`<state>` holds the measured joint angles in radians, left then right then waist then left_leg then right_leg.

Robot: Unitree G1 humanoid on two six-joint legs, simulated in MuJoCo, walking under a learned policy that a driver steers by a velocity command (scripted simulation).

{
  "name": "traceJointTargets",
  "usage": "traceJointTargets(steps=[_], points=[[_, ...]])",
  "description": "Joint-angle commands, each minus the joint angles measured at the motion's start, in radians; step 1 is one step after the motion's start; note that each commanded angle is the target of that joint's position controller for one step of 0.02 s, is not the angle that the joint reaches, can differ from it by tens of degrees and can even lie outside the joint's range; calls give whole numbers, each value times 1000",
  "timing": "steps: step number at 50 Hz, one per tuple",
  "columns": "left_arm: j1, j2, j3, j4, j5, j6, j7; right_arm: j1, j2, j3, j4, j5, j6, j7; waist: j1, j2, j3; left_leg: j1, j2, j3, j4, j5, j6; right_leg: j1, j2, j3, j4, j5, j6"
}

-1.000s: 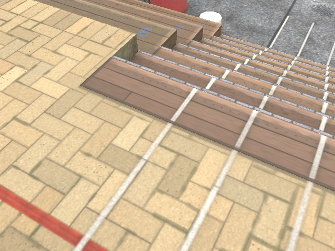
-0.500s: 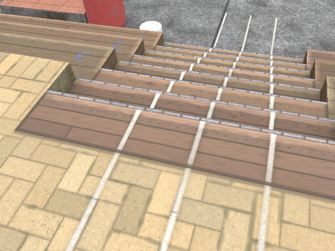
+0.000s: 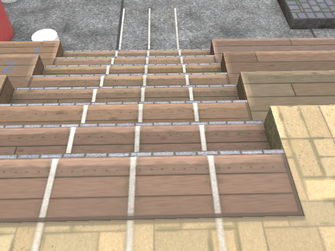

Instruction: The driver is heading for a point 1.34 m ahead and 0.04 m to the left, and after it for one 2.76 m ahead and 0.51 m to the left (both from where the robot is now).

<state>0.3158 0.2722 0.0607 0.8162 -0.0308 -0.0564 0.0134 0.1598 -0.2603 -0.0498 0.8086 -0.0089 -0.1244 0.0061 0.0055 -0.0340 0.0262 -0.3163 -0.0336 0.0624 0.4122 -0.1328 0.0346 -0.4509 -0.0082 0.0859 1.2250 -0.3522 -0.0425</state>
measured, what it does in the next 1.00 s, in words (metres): walks ahead: right foot, then left foot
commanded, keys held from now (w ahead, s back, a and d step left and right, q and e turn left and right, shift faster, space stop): w+e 0.12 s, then w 0.50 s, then w+q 0.38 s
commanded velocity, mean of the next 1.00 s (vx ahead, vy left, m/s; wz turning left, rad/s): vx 0.50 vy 0.00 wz -0.09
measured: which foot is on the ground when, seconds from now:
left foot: down 0.00-0.40, up 0.42-0.84, down 0.86-1.00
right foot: up 0.00-0.34, down 0.36-0.90, up 0.92-1.00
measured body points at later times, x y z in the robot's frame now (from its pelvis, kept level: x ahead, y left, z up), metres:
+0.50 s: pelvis +0.27 -0.09 +0.00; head +0.30 -0.11 +0.45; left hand +0.42 +0.14 -0.12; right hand +0.29 -0.34 -0.15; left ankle +0.19 +0.08 -0.64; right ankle +0.30 -0.19 -0.74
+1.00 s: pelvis +0.59 -0.09 -0.01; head +0.60 -0.08 +0.44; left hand +0.63 +0.16 -0.15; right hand +0.68 -0.36 -0.13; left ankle +0.66 -0.03 -0.74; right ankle +0.44 -0.22 -0.64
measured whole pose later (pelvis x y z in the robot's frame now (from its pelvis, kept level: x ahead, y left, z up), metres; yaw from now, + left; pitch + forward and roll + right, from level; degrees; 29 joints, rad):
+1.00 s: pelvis +0.59 -0.09 -0.01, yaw -1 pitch +1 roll +1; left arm 0.34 0.24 0.00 0.93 0.09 -0.10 -0.04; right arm 0.22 -0.26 -0.04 0.88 -0.05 -0.12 0.03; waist -0.02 -0.02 0.01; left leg -0.37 -0.12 0.00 0.50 -0.15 0.11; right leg -0.30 -0.01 0.05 1.16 -0.41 -0.04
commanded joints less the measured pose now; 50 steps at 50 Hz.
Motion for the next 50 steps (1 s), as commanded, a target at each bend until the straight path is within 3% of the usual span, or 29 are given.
traceJointTargets(steps=[1,9,14,15,16,17,18,19,20,21,22,23,24,25,27,31,35,36,37,38,40,42,44,45,46,47,48,49,50], points=[[28,29,12,-83,-4,5,-6,31,-83,-23,-22,0,-14,4,-1,109,-42,160,284,-254,-260,37,170,-182,-121,29,-7,61,3],[-180,12,-6,-184,11,-5,-32,93,-157,-42,25,10,-4,4,-47,65,9,196,264,-11,-282,205,163,-230,-115,-23,-396,368,8],[-317,27,-11,-250,7,-10,-58,175,-197,-44,69,38,26,8,-81,85,52,309,314,-4,-237,184,144,-201,-76,-95,-580,274,-21],[-205,35,-31,-193,151,-10,-80,213,-55,16,74,-105,-3,37,-47,179,15,416,365,-35,-264,149,172,-186,-82,-40,-606,260,-51],[-203,70,-5,-193,142,-14,-82,201,-82,6,73,-90,-5,39,-36,155,40,453,361,-22,-228,181,173,-159,-51,-63,-647,226,-65],[-205,99,6,-203,112,-27,-81,169,-160,-7,68,-66,0,36,7,110,18,400,334,22,-147,301,165,-12,4,-128,-711,275,-85],[-149,122,20,-194,86,-44,-76,175,-197,-11,78,-68,3,40,47,97,-46,294,287,81,-3,495,142,227,45,-145,-688,320,-112],[20,161,38,-148,80,-50,-56,214,-154,4,87,-93,2,47,102,26,-199,157,227,138,265,441,81,527,9,-65,-611,408,-170],[312,212,38,-67,66,-41,-40,391,2,62,54,-119,-7,76,107,-228,-515,-221,54,99,587,-152,4,1097,-269,443,-716,327,-413],[421,158,26,-15,99,-39,-33,202,-46,46,48,-60,-12,97,218,-114,-334,-474,-21,-89,795,-399,25,1054,-316,650,-893,214,-347],[351,176,37,17,101,-57,-30,69,-56,41,5,-31,-22,86,197,-103,-93,-605,47,-150,878,-323,60,856,-297,520,-920,113,-249],[226,135,27,4,84,-62,-29,28,-101,27,6,-39,-30,56,149,-83,-8,-550,112,-143,891,-250,67,628,-273,410,-938,97,-234],[156,73,1,0,77,-62,-28,63,-101,25,2,-69,-26,35,80,-78,-45,-444,144,-143,851,-212,77,501,-253,320,-960,154,-238],[83,13,-22,-12,81,-61,-28,69,-70,35,3,-80,-15,28,28,-62,-19,-371,167,-137,827,-178,75,372,-251,267,-996,206,-238],[9,-39,-45,-36,87,-66,-25,67,-11,46,-3,-76,12,28,-28,-40,-15,-304,171,-128,757,-152,62,252,-233,212,-1082,204,-234],[42,25,-37,-18,120,-85,-38,-17,16,58,-23,-58,34,51,-4,-1,7,-294,151,-62,440,150,24,192,-162,31,-1103,385,-226],[177,76,-26,64,110,-76,-74,-109,-9,51,-63,-49,63,66,33,-34,43,-296,109,-57,254,278,10,300,-218,-15,-1083,463,-227],[181,91,-6,78,-6,-57,-40,-142,-20,40,-79,6,70,55,25,-60,68,-250,91,11,235,264,11,304,-160,-89,-1080,462,-134],[201,86,-12,87,-1,-49,-27,-177,-24,41,-91,6,74,50,49,-60,78,-233,80,14,223,237,15,318,-165,-96,-1082,434,-115],[217,42,-41,110,139,-61,-53,-186,-22,51,-88,-50,68,58,48,-7,58,-293,105,-92,208,272,38,411,-280,-8,-1077,469,-185],[153,80,-18,111,127,-59,-53,-160,-46,36,-81,-51,59,58,25,-12,54,-352,87,-78,120,171,67,603,-278,-74,-1030,572,-164],[179,113,-13,138,120,-54,-46,-161,-80,14,-86,-27,48,54,9,-5,-2,-194,16,-5,100,143,103,622,-248,-146,-923,864,-132],[235,80,-26,133,147,-55,-47,30,-163,-24,-37,-12,22,39,-33,30,-155,247,-25,-39,200,249,188,418,-149,-225,-627,950,-47],[346,18,-58,124,156,-63,-53,240,-171,-25,7,-10,20,33,-71,166,-379,737,165,-387,166,183,371,40,-44,-196,-330,586,45],[233,51,-52,109,136,-60,-87,470,-168,-24,85,-23,33,27,-188,180,-419,889,307,-757,-41,11,446,-196,107,-118,-17,-170,73],[27,53,-45,42,100,-62,-91,481,-186,-41,124,-49,9,18,-220,130,-200,770,283,-729,-106,-212,322,-399,46,33,98,-156,9],[-70,83,-41,23,92,-70,-68,366,-174,-43,112,-45,-5,15,-190,93,-36,552,264,-658,-120,-202,284,-440,-16,56,109,-98,-9],[-49,86,-44,14,117,-70,-40,289,-107,-18,107,-48,-8,14,-120,63,-68,413,247,-598,-140,-82,297,-334,-48,67,41,-55,-25],[-46,44,-58,7,130,-66,-24,220,-50,0,105,-42,-11,15,-64,56,-47,273,233,-533,-165,12,300,-247,-81,59,-8,-17,-26]])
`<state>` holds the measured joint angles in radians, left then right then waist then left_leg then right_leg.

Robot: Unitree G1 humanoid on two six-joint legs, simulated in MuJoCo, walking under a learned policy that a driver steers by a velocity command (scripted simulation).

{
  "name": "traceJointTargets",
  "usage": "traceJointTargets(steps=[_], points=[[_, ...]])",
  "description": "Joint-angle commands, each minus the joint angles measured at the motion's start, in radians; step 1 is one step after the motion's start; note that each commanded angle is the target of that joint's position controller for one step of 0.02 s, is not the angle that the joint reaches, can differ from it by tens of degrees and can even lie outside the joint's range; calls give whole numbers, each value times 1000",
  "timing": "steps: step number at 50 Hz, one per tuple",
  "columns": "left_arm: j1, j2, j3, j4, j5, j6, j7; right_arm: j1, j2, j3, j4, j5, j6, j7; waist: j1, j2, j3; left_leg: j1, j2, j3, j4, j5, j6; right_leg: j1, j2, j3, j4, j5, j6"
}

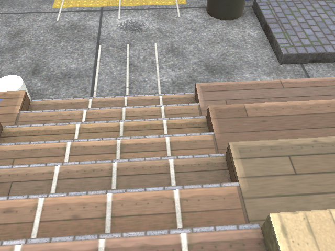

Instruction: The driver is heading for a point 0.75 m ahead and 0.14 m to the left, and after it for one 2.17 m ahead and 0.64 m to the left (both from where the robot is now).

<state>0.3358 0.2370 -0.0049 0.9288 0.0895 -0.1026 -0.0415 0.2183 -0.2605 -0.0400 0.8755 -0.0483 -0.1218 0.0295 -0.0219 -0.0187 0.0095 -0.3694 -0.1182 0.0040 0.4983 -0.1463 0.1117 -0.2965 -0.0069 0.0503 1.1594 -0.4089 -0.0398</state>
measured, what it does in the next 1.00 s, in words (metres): goes down, turning left: right foot, then left foot 0.15 m lower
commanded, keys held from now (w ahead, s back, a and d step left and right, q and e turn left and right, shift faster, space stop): w+q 0.62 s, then w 0.16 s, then w+e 0.22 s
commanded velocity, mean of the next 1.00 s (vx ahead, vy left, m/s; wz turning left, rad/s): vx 0.50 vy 0.00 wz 0.40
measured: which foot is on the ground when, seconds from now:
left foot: down 0.00-0.28, up 0.30-0.78, down 0.80-1.00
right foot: up 0.00-0.28, down 0.30-0.78, up 0.80-1.00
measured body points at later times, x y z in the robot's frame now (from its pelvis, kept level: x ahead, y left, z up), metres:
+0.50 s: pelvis +0.25 +0.00 -0.01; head +0.25 +0.01 +0.44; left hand +0.13 +0.25 -0.14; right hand +0.49 -0.21 -0.10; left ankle +0.28 +0.13 -0.66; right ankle +0.22 -0.13 -0.73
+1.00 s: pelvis +0.47 +0.20 -0.16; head +0.48 +0.21 +0.29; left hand +0.42 +0.44 -0.30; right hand +0.55 -0.02 -0.30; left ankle +0.44 +0.26 -0.88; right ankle +0.55 +0.05 -0.79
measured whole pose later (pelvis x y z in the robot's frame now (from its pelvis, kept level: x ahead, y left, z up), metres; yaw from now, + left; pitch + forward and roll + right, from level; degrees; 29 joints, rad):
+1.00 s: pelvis +0.47 +0.20 -0.16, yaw +23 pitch +0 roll +2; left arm 0.30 0.23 0.00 0.91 0.08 -0.09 -0.03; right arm 0.43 -0.19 -0.01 0.98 -0.08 -0.09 0.06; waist 0.03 -0.06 0.03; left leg -0.28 -0.06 0.14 0.61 -0.33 0.09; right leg -0.65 -0.12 0.07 1.28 -0.21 -0.03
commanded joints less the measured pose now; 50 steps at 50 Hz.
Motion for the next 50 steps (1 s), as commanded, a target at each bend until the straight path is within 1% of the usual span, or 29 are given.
traceJointTargets(steps=[1,5,8,9,12,14,15,16,17,19,20,23,26,30,35,36,37,38,39,40,41,42,43,44,45,46,47,48,50], points=[[-61,33,-6,-110,20,-8,42,91,-20,4,14,0,-12,-5,14,29,-34,195,299,-439,-282,63,218,-307,-105,90,12,51,-20],[-101,59,-7,-143,-4,21,56,63,-87,-11,-23,0,-33,14,21,24,1,8,226,-348,-329,51,197,-260,-93,15,-217,184,49],[-227,-5,-36,-203,-8,31,35,137,-123,-22,-23,-22,-21,40,-8,68,-6,-176,123,-243,-276,150,148,-41,-26,-95,-409,391,50],[-149,-9,-37,-191,9,30,21,123,-112,-16,-42,-48,-20,45,32,79,-35,-282,116,-235,-197,214,140,87,-26,-87,-242,545,46],[-71,105,2,-206,7,13,33,99,-129,-20,-98,-30,-29,42,84,47,-34,-168,154,-333,-22,436,148,75,-6,-92,-260,305,56],[241,160,30,-122,-9,-3,67,-55,-166,-37,-171,-28,-35,43,228,0,-81,-241,120,-349,264,650,112,350,57,-125,-378,224,31],[481,190,45,-64,-17,-17,85,-81,-109,-27,-192,-32,-48,55,320,-99,-163,-296,39,-314,641,512,70,525,-31,-28,-502,294,-73],[364,225,27,-97,-37,-25,65,220,94,21,-128,-39,-57,79,98,-211,-288,-481,-94,-190,963,-446,-5,662,-370,407,-578,837,-400],[223,199,29,-151,-13,-32,26,273,16,2,-109,-20,-56,77,49,-57,-131,-645,-4,-185,1140,-479,-29,487,-488,572,-670,957,-485],[7,-1,-15,-169,-58,-28,10,117,-76,-9,-141,-41,5,26,29,21,-40,-662,169,-192,1063,-284,-78,188,-453,489,-778,404,-360],[7,88,37,-184,-101,-20,21,47,-94,-45,-183,32,70,-15,5,40,30,-494,140,-189,820,-222,-74,68,-379,352,-797,477,-227],[70,161,70,-114,-93,-6,40,-17,-28,-25,-212,30,163,1,5,-57,87,-347,153,-52,651,-25,-66,-78,-278,89,-816,535,-156],[92,158,74,-117,-82,-7,36,0,-36,-37,-180,13,168,11,6,-40,5,-266,141,8,626,172,-12,-6,-265,-36,-721,571,-110],[320,146,84,-41,-43,-31,59,-330,-68,-53,-273,6,138,-14,170,-89,107,-721,174,-111,434,273,-21,432,-319,39,-686,248,-76],[152,138,69,-67,-64,-17,59,-269,-12,-25,-207,55,138,51,105,-42,130,11,140,30,68,718,-50,-47,-221,-177,-630,-31,-7],[160,150,72,-61,-60,-7,63,-236,-29,-29,-176,42,145,43,104,-34,142,3,153,24,20,677,-50,16,-226,-182,-561,3,-8],[218,183,47,17,33,-7,39,-82,-7,2,-148,-133,119,59,34,-38,196,-47,257,-27,-86,591,-44,121,-265,-140,-464,-98,3],[244,185,52,47,29,0,24,-15,-52,-23,-101,-125,98,51,22,37,164,42,221,34,-163,583,-43,169,-254,-133,-360,-20,-8],[224,206,49,46,43,16,1,132,-135,-52,-52,-77,69,37,-28,86,66,319,158,101,-186,613,-40,108,-206,-177,-185,103,5],[305,167,31,91,78,34,-26,236,-213,-87,-17,-58,56,27,-70,153,-47,649,175,59,-67,538,6,-57,-140,-178,77,98,47],[555,-51,-13,130,77,29,-62,451,-222,-85,4,-59,81,41,-31,274,-415,1113,304,-99,321,886,217,-248,-40,-60,513,-318,60],[488,-9,-13,79,16,13,-79,581,-173,-69,33,-73,84,53,-132,217,-516,1216,408,-223,323,905,271,-391,25,51,682,-374,63],[192,99,4,-51,-44,-10,-80,529,-187,-69,43,-47,73,62,-176,199,-265,1000,468,-332,152,633,243,-667,-10,-15,806,-350,70],[15,178,68,-94,-138,16,41,336,-308,-114,20,55,104,6,-121,160,-161,743,621,-513,-93,377,229,-750,-23,-3,716,-198,52],[19,188,64,-77,-86,48,79,223,-190,-72,-12,77,96,-12,-56,72,-30,464,586,-479,-142,376,213,-594,-79,27,590,-124,33],[70,105,10,-86,-34,-15,39,165,-8,23,-5,-42,19,54,59,-5,62,105,543,-360,-100,329,178,-467,-188,159,332,208,25],[95,67,8,-47,-20,-15,27,147,14,22,3,-67,6,57,89,33,119,-13,551,-358,-163,326,166,-413,-211,142,228,209,19],[126,11,-2,-26,0,0,18,158,66,36,11,-50,-10,38,85,37,94,-68,499,-291,-246,180,167,-368,-213,142,45,317,-2],[111,23,6,-23,20,27,-3,250,8,28,75,-39,-8,13,72,102,62,-31,460,-263,-255,104,217,-403,-171,118,-15,324,-24]])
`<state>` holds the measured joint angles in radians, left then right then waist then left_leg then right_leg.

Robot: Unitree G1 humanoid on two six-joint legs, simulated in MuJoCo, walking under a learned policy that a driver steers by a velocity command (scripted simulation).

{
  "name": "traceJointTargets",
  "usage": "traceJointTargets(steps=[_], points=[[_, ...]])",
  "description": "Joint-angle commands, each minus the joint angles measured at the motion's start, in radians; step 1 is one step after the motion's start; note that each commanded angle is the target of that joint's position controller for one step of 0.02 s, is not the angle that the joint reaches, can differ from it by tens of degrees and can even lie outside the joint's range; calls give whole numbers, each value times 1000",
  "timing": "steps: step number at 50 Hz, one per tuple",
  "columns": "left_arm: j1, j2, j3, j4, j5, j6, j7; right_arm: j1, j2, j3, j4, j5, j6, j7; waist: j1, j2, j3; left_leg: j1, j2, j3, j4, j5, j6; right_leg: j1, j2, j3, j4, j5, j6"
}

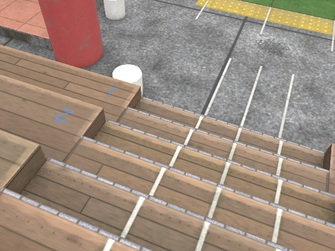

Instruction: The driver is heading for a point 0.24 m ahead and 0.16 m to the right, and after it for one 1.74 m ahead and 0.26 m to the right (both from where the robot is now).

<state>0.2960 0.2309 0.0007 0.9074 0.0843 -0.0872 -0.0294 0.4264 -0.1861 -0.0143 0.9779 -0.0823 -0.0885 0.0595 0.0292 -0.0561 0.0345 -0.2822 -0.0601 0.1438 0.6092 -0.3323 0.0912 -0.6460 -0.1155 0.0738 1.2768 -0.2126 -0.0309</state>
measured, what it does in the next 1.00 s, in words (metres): goes down, turning right: right foot 0.15 m lower, then left foot 0.15 m lower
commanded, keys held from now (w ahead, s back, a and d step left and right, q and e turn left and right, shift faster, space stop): w+e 0.46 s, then w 0.54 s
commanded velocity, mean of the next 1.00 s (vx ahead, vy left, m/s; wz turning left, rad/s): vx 0.50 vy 0.00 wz -0.31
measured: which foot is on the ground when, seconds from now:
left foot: down 0.00-0.44, up 0.46-0.82, down 0.84-1.00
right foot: up 0.00-0.40, down 0.42-0.86, up 0.88-1.00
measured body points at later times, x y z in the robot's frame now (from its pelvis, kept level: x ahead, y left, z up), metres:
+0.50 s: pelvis +0.29 -0.08 -0.13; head +0.30 -0.09 +0.32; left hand +0.47 +0.12 -0.26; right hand +0.10 -0.24 -0.27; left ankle +0.10 +0.09 -0.61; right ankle +0.29 -0.18 -0.87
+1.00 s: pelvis +0.59 -0.08 -0.30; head +0.59 -0.07 +0.15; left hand +0.68 +0.15 -0.45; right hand +0.49 -0.31 -0.44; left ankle +0.64 -0.02 -1.02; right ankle +0.48 -0.20 -0.81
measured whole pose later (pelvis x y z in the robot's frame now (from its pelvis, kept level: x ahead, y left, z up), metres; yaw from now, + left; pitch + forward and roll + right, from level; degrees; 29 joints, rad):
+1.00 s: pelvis +0.59 -0.08 -0.30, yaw -21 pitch +0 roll +0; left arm 0.39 0.24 0.00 0.95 0.06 -0.07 -0.06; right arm 0.38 -0.25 -0.01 1.01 -0.10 -0.08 0.08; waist 0.00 -0.02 -0.02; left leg -0.37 -0.03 0.11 0.68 -0.33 0.08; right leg -0.73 -0.03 0.08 1.81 -0.38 -0.06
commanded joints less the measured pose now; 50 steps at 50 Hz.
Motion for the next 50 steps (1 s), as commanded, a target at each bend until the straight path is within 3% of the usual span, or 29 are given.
traceJointTargets(steps=[1,4,5,9,18,19,20,21,22,23,24,25,26,28,30,32,33,35,37,39,41,42,43,44,45,46,47,49,50], points=[[157,8,-11,-4,34,8,-28,18,-85,-7,-32,-28,-47,-29,34,113,-12,-69,368,-350,-313,370,225,-63,-57,111,-161,205,-41],[37,-8,-19,-33,17,-6,-40,78,6,30,8,-30,-62,-61,-21,13,-19,61,320,-162,-195,375,152,-165,-59,119,-493,616,-29],[-2,-3,-21,-39,0,-1,-46,93,9,41,20,-44,-57,-61,-28,54,-9,-18,274,-104,-175,293,131,-71,-39,69,-546,751,-28],[-149,27,-8,-102,-4,23,-68,192,3,64,68,-59,-38,-40,-53,70,84,-89,312,-105,-170,191,123,21,-15,11,-510,696,-46],[-374,23,-5,-107,11,23,-55,316,-56,27,142,-10,4,-96,-175,69,154,251,338,-111,57,342,57,46,18,-123,-902,408,-33],[-268,34,9,-70,15,11,-43,289,-96,16,120,-34,4,-84,-124,84,84,149,303,-49,173,492,37,280,86,-214,-789,422,-32],[-143,77,28,-8,8,-1,-40,219,-106,11,118,-11,10,-75,-60,29,61,151,277,-16,327,520,13,364,76,-190,-954,369,-46],[91,124,61,71,-8,-14,-26,204,-137,10,121,-45,24,-44,39,9,3,21,258,16,526,494,-17,691,93,-230,-994,560,-83],[390,201,94,144,9,-4,-24,319,-78,12,161,-56,27,13,112,-132,-210,-318,162,61,935,117,-104,1231,-2,-133,-738,986,-233],[543,297,121,205,-6,6,-23,376,-1,47,109,-43,20,65,125,-210,-522,-530,95,-40,1364,-481,-171,1631,-192,157,-534,1384,-444],[634,268,135,240,13,0,-14,20,-82,18,-31,19,-15,71,270,-71,-358,-892,69,-115,1443,-505,-191,1652,-224,304,-631,1181,-445],[510,226,125,206,-7,-12,-3,-213,-118,3,-146,55,-45,51,254,37,-207,-1026,115,-146,1308,-494,-181,1448,-246,278,-693,851,-395],[321,148,98,162,-21,-10,-17,-228,-138,-8,-164,48,-43,22,146,93,-116,-930,171,-173,1139,-403,-136,1137,-250,243,-785,544,-355],[23,-42,11,56,8,-13,-23,-76,-51,12,-88,-10,-17,-14,-58,146,103,-486,284,-280,623,-11,-34,344,-195,111,-926,375,-299],[1,33,21,39,-34,-25,-36,-11,-11,17,-49,-31,22,-3,-91,11,114,-223,212,-178,406,181,-29,23,-82,60,-987,206,-307],[8,84,29,29,5,-32,-54,95,2,34,-28,-34,21,25,-127,34,56,-39,169,-157,489,407,-21,-163,-43,39,-849,85,-277],[49,54,22,40,23,-52,-36,3,15,46,-46,-47,14,26,-57,70,38,-258,229,-286,322,668,-36,28,-45,86,-771,-1,-274],[73,2,-1,18,20,-65,7,-177,-64,42,-105,-16,2,-3,19,94,-7,-232,231,-252,-9,994,-51,94,23,15,-596,-140,-182],[153,47,-11,37,33,-51,-5,-206,-108,27,-118,-6,24,-13,-4,21,47,6,161,-130,45,894,-86,-97,30,25,-572,-283,-168],[222,83,-8,38,10,-28,-18,-292,-130,26,-148,-23,34,-4,26,33,109,-49,176,-136,-51,688,-92,25,-53,125,-499,-325,-160],[247,152,11,66,0,3,-24,-239,-158,13,-131,-8,25,-8,-2,61,123,2,175,-133,-237,638,-52,184,-112,205,-399,-234,-136],[247,170,20,83,23,15,-44,-95,-220,-24,-61,17,11,-18,-51,82,60,182,153,-113,-239,651,-39,206,-62,144,-233,-165,-95],[241,172,27,88,36,13,-83,158,-309,-69,-4,13,0,-21,-188,157,-72,502,178,-112,-140,697,42,101,71,38,124,-61,-18],[567,-37,0,160,6,15,-103,287,-368,-76,36,8,7,8,-76,416,-422,931,375,-308,136,1232,257,-130,192,-43,638,-603,40],[425,41,15,88,-37,7,-112,365,-351,-73,48,-31,17,33,-166,298,-352,885,416,-513,72,1178,302,-371,220,-4,871,-605,43],[203,72,19,-30,-59,-7,-87,315,-354,-77,64,-8,15,48,-195,283,-185,763,506,-730,-95,472,342,-692,195,11,866,-500,20],[90,73,9,-42,-50,-14,-44,185,-213,-37,44,-7,11,42,-149,72,-20,476,474,-671,-180,-19,240,-696,71,48,701,-261,-26],[132,30,-9,-26,-36,0,-8,55,-79,21,17,-26,10,38,-19,50,60,18,475,-626,-281,17,239,-433,-16,95,530,-66,-62],[140,-30,-32,-31,4,8,-2,-9,10,47,8,-29,-14,7,28,41,87,-93,381,-543,-300,13,181,-378,-66,123,253,149,-82]])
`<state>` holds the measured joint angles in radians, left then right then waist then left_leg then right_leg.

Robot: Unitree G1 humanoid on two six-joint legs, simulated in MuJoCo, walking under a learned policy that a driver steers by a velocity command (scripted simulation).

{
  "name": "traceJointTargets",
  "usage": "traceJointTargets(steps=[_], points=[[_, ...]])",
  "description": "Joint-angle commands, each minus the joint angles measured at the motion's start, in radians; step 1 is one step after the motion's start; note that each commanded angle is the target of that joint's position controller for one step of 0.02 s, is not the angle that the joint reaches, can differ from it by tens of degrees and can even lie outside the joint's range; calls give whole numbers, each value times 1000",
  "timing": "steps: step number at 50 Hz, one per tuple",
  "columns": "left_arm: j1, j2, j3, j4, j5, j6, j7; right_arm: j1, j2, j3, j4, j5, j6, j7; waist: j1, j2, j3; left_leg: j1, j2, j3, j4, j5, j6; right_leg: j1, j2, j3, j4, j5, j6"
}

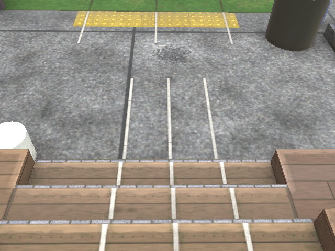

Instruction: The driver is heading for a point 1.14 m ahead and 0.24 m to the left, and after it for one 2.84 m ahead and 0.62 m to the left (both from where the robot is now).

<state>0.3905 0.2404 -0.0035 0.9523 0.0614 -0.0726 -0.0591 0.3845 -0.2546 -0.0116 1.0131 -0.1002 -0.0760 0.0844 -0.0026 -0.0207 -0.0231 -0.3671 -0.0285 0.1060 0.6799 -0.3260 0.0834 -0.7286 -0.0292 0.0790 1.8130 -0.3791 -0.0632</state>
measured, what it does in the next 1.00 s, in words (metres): goes down: right foot 0.15 m lower, then left foot 0.15 m lower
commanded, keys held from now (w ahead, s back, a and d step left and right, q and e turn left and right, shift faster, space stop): w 0.68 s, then w+q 0.32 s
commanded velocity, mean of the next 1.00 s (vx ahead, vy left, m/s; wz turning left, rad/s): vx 0.50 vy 0.00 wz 0.07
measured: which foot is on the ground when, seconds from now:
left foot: down 0.00-0.48, up 0.50-0.94, down 0.96-1.00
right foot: up 0.00-0.44, down 0.46-0.98, up 1.00-1.00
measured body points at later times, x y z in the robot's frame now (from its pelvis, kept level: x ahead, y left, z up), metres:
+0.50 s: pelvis +0.30 -0.02 -0.12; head +0.31 -0.03 +0.33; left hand +0.50 +0.18 -0.22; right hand +0.11 -0.20 -0.25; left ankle +0.06 +0.09 -0.65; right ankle +0.36 -0.11 -0.87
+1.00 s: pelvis +0.60 +0.05 -0.28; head +0.61 +0.06 +0.17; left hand +0.45 +0.22 -0.43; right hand +0.78 -0.16 -0.39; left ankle +0.67 +0.14 -1.02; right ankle +0.39 -0.11 -0.81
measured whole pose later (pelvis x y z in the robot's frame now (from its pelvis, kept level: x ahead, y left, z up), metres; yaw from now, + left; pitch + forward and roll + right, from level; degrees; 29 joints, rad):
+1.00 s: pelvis +0.60 +0.05 -0.28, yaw +8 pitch +0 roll -4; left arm 0.55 0.15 -0.03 1.10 0.10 -0.06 -0.08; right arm 0.13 -0.23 -0.02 0.93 -0.09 -0.10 0.07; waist 0.08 0.03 0.01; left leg -0.34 0.04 0.05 0.46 -0.12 0.08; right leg -0.18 -0.05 -0.09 1.45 -0.81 0.02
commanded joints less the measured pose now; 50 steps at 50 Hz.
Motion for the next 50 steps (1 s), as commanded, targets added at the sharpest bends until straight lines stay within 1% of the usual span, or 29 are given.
traceJointTargets(steps=[1,2,5,7,9,12,19,21,22,23,24,25,26,27,28,30,32,34,36,37,38,40,42,44,45,46,48,49,50], points=[[4,-57,-32,-80,36,-2,20,-7,47,37,-36,-4,-51,-35,47,46,165,-67,295,-444,-399,-15,185,-273,-143,84,-360,356,-47],[-30,-2,-10,-58,44,-6,9,-16,57,44,-34,30,-76,-57,7,-3,108,-113,247,-353,-417,-22,212,-149,-132,70,-617,512,-24],[-49,-2,-14,-54,43,-2,-17,182,-19,39,66,-8,-79,-63,3,63,48,-35,229,-305,-247,343,224,-160,-96,5,-633,561,23],[-186,2,-21,-90,48,-8,-18,310,30,54,114,1,-74,-78,-70,28,64,249,259,-347,-177,347,208,-411,-120,75,-891,749,49],[-256,8,-27,-89,37,-5,-18,326,50,67,108,7,-62,-71,-79,28,80,64,198,-281,-150,224,190,-190,-90,-6,-1057,960,47],[-358,33,-18,-130,41,9,-35,303,47,75,114,-1,-45,-39,-67,53,140,-87,203,-303,-184,123,180,-9,-61,-32,-1015,849,20],[-561,11,-25,-189,27,16,-21,433,35,39,154,31,-22,-87,-183,73,180,347,210,-372,38,300,152,-13,-58,-81,-1452,549,33],[-424,10,-16,-121,32,1,-12,356,12,23,129,34,-13,-65,-125,56,118,231,142,-301,158,364,129,322,-35,-132,-1517,571,15],[-228,52,8,-44,20,-6,-6,294,-12,15,117,25,-6,-42,-28,1,74,133,103,-239,309,433,107,577,-11,-183,-1568,676,-1],[103,127,48,59,12,-15,-5,268,-10,19,122,-16,9,4,103,-33,-4,-91,90,-210,550,434,57,964,-59,-149,-1520,821,-59],[413,194,74,121,28,4,-8,407,104,29,159,2,11,51,155,-264,-291,-399,-43,-114,1073,-256,-47,1495,-240,-6,-1212,1352,-275],[455,259,100,133,18,16,-20,375,72,24,82,28,-5,68,158,-220,-440,-540,-43,-148,1350,-540,-76,1639,-363,182,-1115,1503,-391],[368,255,117,117,32,16,-15,141,30,13,-41,57,-20,60,200,-139,-268,-878,-32,-148,1388,-528,-95,1601,-429,322,-1237,1062,-418],[185,190,104,75,31,6,-5,-1,-41,-9,-78,59,-32,25,149,73,-89,-888,44,-163,1222,-348,-66,1280,-393,241,-1342,743,-338],[10,47,52,29,36,4,-4,35,-9,0,-69,36,-34,-5,50,138,-35,-720,122,-219,977,-162,-29,983,-349,154,-1396,595,-289],[-103,-93,0,-11,33,-24,19,27,59,8,-55,-2,-18,-31,-68,44,129,-411,213,-248,573,117,23,405,-242,63,-1506,575,-251],[-32,-5,17,16,-9,-41,18,3,76,7,-38,-9,-6,-15,-39,0,103,-262,157,-149,332,298,5,269,-181,15,-1525,516,-274],[33,38,26,39,32,-45,5,48,98,25,-34,-18,-5,5,-59,-12,62,-178,144,-153,382,448,-12,187,-173,29,-1404,521,-263],[119,-25,4,76,31,-62,32,-99,58,26,-80,-21,-9,6,29,17,78,-504,201,-248,132,681,-33,497,-211,75,-1320,404,-237],[58,-53,-13,34,30,-66,46,-160,30,30,-94,-7,-12,-3,31,68,42,-368,214,-249,-71,928,-23,404,-129,-20,-1245,258,-160],[55,-42,-22,45,45,-61,39,-156,37,28,-93,-7,-7,-13,-1,14,55,-97,160,-158,-35,982,-12,163,-79,-68,-1241,184,-141],[62,-26,-30,53,61,-50,19,-188,-9,19,-130,-12,12,-1,-18,-22,120,12,129,-122,102,816,-16,55,-126,-44,-1261,95,-148],[180,8,-26,96,28,-52,33,-356,-47,16,-192,-5,16,-4,62,19,204,-235,165,-156,-95,636,-22,379,-219,36,-1174,122,-144],[300,35,-13,152,8,-25,66,-456,-10,30,-205,-11,13,-5,147,15,229,-372,181,-151,-303,552,-27,665,-253,91,-1097,184,-134],[301,52,-6,159,0,-11,67,-449,5,33,-187,-6,2,-7,158,31,208,-256,150,-100,-332,506,-29,667,-234,57,-1051,247,-135],[288,57,-3,161,27,0,56,-374,-6,22,-151,10,-7,-14,122,32,177,-58,130,-58,-319,590,-18,571,-199,-1,-971,253,-111],[182,90,9,134,90,13,-24,125,-174,-70,8,35,-31,-25,-120,105,26,605,61,20,-216,713,52,238,-111,-142,-549,382,-20],[360,-64,-10,153,57,11,-61,324,-278,-97,51,22,-10,-15,-102,326,-288,1061,270,-211,13,1197,292,-4,11,-224,-50,-296,89],[232,-1,1,67,17,3,-78,428,-270,-102,78,6,3,-14,-175,229,-392,1173,352,-424,-19,1237,357,-126,46,-125,152,-472,110]])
